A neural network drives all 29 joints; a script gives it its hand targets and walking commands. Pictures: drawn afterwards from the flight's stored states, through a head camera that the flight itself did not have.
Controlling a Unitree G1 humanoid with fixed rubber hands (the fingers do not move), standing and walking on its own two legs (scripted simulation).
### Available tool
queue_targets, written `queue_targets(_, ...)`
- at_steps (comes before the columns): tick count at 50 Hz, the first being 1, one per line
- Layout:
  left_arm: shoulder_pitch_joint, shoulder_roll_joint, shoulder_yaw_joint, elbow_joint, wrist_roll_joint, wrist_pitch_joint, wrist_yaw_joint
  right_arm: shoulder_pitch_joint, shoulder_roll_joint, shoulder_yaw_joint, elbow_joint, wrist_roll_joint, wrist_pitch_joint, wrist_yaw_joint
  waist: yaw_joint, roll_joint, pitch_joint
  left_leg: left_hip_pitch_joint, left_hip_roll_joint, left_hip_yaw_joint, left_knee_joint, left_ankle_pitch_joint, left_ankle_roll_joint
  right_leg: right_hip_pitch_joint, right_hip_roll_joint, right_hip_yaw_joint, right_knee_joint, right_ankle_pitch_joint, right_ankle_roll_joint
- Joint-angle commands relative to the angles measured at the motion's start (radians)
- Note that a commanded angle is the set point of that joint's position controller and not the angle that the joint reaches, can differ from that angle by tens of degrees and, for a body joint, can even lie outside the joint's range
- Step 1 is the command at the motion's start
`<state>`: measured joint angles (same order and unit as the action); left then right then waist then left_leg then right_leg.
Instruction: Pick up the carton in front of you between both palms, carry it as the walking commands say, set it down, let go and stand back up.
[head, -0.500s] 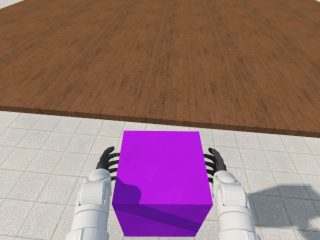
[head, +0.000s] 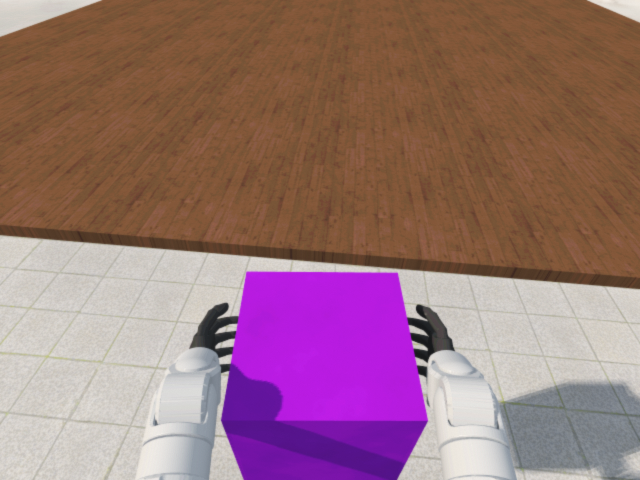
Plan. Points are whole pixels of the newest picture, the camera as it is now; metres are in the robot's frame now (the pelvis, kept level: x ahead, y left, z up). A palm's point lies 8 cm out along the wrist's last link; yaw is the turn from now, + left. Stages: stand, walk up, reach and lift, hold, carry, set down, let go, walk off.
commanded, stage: reach and lift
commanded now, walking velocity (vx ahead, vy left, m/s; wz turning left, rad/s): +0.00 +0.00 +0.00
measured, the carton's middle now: (321, 383) +0.30 +0.00 -0.04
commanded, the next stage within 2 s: hold in 0.02 s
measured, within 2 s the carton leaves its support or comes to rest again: neither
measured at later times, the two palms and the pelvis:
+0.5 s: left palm (200, 358) +0.28 +0.15 +0.05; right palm (444, 361) +0.28 -0.15 +0.05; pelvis -0.01 +0.00 +0.00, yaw +0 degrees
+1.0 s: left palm (225, 302) +0.35 +0.13 +0.07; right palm (449, 306) +0.35 -0.17 +0.07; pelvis +0.07 -0.01 -0.02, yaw +1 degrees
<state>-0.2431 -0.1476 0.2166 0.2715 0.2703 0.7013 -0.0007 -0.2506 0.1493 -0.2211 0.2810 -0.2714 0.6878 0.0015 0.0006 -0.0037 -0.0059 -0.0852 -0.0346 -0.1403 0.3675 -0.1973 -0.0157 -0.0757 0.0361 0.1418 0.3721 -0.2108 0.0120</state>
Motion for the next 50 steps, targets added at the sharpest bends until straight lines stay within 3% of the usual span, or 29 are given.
queue_targets(1, -0.482, -0.93, -0.546, -0.06, -0.254, -0.035, -0.24, -0.457, 0.945, 0.542, -0.041, 0.25, -0.021, 0.24, 0.0, -0.001, -0.237, 0.082, -0.07, 0.073, -0.035, 0.222, -0.006, 0.04, 0.065, -0.068, -0.045, 0.234, 0.014)
queue_targets(6, -0.476, -0.929, -0.604, -0.144, -0.289, 0.003, -0.231, -0.451, 0.938, 0.598, -0.128, 0.283, 0.016, 0.232, -0.002, 0.002, -0.273, 0.117, -0.069, 0.065, -0.044, 0.273, -0.008, 0.082, 0.067, -0.065, -0.055, 0.29, 0.016)
queue_targets(13, -0.496, -0.894, -0.527, -0.078, -0.247, 0.037, -0.235, -0.475, 0.895, 0.523, -0.063, 0.242, 0.048, 0.239, -0.001, 0.003, -0.139, 0.073, -0.063, 0.075, -0.07, 0.101, -0.001, 0.023, 0.059, -0.074, -0.082, 0.105, 0.006)
queue_targets(32, -0.562, -0.924, -0.53, -0.056, -0.25, 0.027, -0.239, -0.546, 0.917, 0.522, -0.042, 0.242, 0.035, 0.247, -0.001, 0.004, -0.197, 0.088, -0.061, 0.077, -0.056, 0.108, -0.004, 0.027, 0.06, -0.08, -0.067, 0.105, 0.005)
queue_targets(33, -0.566, -0.923, -0.539, -0.064, -0.258, 0.029, -0.238, -0.55, 0.916, 0.53, -0.063, 0.251, 0.039, 0.245, 0.001, 0.017, -0.22, -0.024, 0.113, 0.044, 0.024, -0.019, 0.01, -0.082, -0.107, -0.042, 0.024, -0.018, -0.009)
queue_targets(35, -0.578, -0.921, -0.561, -0.106, -0.276, 0.036, -0.231, -0.547, 0.912, 0.549, -0.091, 0.266, 0.046, 0.237, -0.002, 0.027, -0.219, -0.122, 0.108, 0.001, -0.026, -0.417, 0.032, -0.145, -0.083, -0.019, 0.01, -0.374, -0.018)
queue_targets(36, -0.589, -0.922, -0.58, -0.129, -0.29, 0.042, -0.228, -0.56, 0.909, 0.566, -0.119, 0.279, 0.052, 0.233, -0.003, 0.027, -0.203, -0.154, 0.11, -0.007, -0.034, -0.516, 0.04, -0.184, -0.078, -0.028, 0.022, -0.462, -0.02)
queue_targets(40, -0.586, -0.91, -0.681, -0.244, -0.363, 0.1, -0.205, -0.545, 0.888, 0.663, -0.231, 0.346, 0.11, 0.205, -0.007, 0.088, -0.276, -0.122, 0.165, -0.035, -0.021, -0.402, 0.068, -0.219, -0.056, -0.136, 0.158, -0.243, -0.011)
queue_targets(42, -0.586, -0.892, -0.723, -0.294, -0.401, 0.156, -0.195, -0.542, 0.857, 0.706, -0.295, 0.378, 0.166, 0.189, -0.008, 0.114, -0.279, -0.14, 0.192, -0.061, -0.036, -0.461, 0.086, -0.237, -0.053, -0.163, 0.153, -0.271, -0.016)
queue_targets(43, -0.59, -0.88, -0.739, -0.315, -0.418, 0.188, -0.19, -0.549, 0.844, 0.725, -0.322, 0.397, 0.199, 0.183, -0.008, 0.095, -0.257, -0.177, 0.188, -0.042, -0.01, -0.476, 0.082, -0.233, -0.072, -0.144, 0.114, -0.302, -0.024)
queue_targets(44, -0.593, -0.865, -0.75, -0.334, -0.437, 0.22, -0.185, -0.551, 0.831, 0.743, -0.347, 0.416, 0.233, 0.177, -0.007, 0.037, -0.234, -0.243, 0.156, 0.017, 0.062, -0.434, 0.064, -0.193, -0.116, -0.088, 0.057, -0.331, -0.04)
queue_targets(45, -0.575, -0.842, -0.75, -0.34, -0.452, 0.253, -0.179, -0.553, 0.821, 0.757, -0.363, 0.435, 0.268, 0.171, 0.003, -0.083, -0.222, -0.348, 0.105, 0.116, 0.204, -0.35, 0.033, -0.113, -0.195, 0.031, -0.017, -0.367, -0.074)
queue_targets(46, -0.545, -0.819, -0.745, -0.346, -0.461, 0.282, -0.171, -0.557, 0.824, 0.776, -0.384, 0.46, 0.302, 0.168, 0.019, -0.231, -0.212, -0.481, 0.057, 0.22, 0.366, -0.272, 0.003, -0.01, -0.284, 0.185, -0.095, -0.335, -0.122)
queue_targets(47, -0.516, -0.811, -0.748, -0.368, -0.464, 0.307, -0.16, -0.574, 0.832, 0.795, -0.411, 0.493, 0.332, 0.169, 0.027, -0.275, -0.172, -0.591, 0.049, 0.249, 0.335, -0.313, -0.002, 0.052, -0.335, 0.27, -0.101, -0.176, -0.172)
queue_targets(48, -0.523, -0.809, -0.751, -0.412, -0.473, 0.331, -0.151, -0.596, 0.85, 0.81, -0.431, 0.53, 0.354, 0.172, 0.026, -0.228, -0.174, -0.577, 0.054, 0.252, 0.271, -0.312, 0.006, 0.067, -0.338, 0.251, -0.072, -0.031, -0.191)
queue_targets(50, -0.513, -0.824, -0.782, -0.511, -0.503, 0.377, -0.135, -0.536, 0.88, 0.826, -0.472, 0.579, 0.392, 0.173, 0.009, -0.142, -0.28, -0.318, 0.034, 0.291, 0.104, -0.162, 0.013, 0.002, -0.273, 0.061, 0.051, 0.092, -0.14)
